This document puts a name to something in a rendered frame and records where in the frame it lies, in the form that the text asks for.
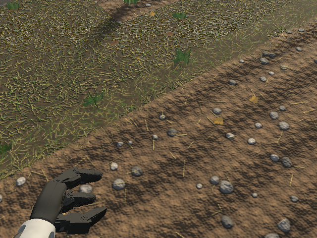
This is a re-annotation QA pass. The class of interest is robot left hand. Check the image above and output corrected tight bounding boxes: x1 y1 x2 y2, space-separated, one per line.
30 167 107 235

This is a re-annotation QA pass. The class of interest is robot left forearm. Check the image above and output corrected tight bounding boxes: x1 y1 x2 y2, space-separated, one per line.
13 218 55 238

